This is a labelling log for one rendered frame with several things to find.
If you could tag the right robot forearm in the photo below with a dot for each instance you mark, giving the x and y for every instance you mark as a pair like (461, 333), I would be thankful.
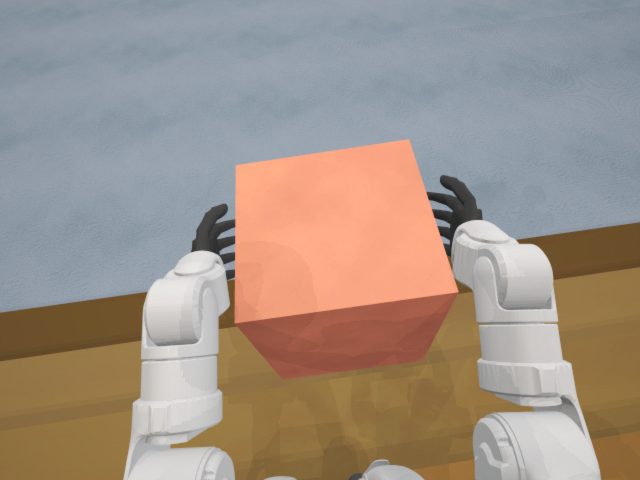
(513, 292)

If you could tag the right robot shin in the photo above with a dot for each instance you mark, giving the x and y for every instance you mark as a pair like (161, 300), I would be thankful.
(377, 463)

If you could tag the carton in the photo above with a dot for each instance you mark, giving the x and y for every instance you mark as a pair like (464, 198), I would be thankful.
(339, 263)

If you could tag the robot left hand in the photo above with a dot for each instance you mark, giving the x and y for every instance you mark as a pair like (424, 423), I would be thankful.
(208, 232)

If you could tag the robot right hand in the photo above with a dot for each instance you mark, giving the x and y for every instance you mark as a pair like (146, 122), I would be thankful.
(463, 205)

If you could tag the left robot forearm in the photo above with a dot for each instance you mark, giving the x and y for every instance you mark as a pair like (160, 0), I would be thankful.
(180, 333)

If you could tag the right robot upper arm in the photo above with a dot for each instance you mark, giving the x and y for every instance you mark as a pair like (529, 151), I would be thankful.
(542, 445)

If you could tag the left robot upper arm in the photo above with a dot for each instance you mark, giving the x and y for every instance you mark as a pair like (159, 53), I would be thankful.
(195, 463)

